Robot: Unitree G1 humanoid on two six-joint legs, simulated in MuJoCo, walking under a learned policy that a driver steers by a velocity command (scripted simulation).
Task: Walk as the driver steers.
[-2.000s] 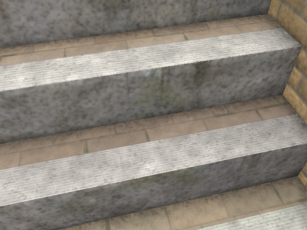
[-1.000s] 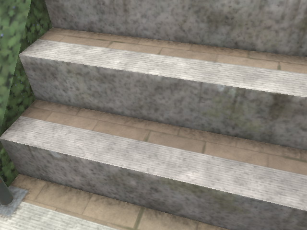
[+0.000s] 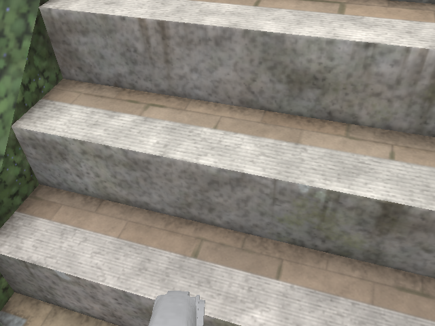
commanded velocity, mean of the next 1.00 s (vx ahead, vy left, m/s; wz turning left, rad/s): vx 0.47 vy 0.00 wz -0.34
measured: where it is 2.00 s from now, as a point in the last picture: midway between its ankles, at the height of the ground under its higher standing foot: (211, 179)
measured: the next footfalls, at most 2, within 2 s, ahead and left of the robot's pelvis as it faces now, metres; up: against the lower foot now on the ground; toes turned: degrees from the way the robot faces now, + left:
left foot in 0.22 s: +0.33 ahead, +0.22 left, +0.21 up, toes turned +11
right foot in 0.78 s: +0.48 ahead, +0.09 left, +0.42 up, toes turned -18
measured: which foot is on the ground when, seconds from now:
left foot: up 0.00-0.20, down 0.22-0.84, up 0.86-1.00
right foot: down 0.00-0.24, up 0.26-0.76, down 0.78-1.00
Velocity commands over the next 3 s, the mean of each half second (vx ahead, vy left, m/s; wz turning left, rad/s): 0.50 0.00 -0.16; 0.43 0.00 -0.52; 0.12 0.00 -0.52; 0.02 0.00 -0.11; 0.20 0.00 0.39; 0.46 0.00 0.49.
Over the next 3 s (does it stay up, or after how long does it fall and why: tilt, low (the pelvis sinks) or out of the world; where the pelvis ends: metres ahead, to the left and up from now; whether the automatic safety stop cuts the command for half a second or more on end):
stays up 0.72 0.14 0.61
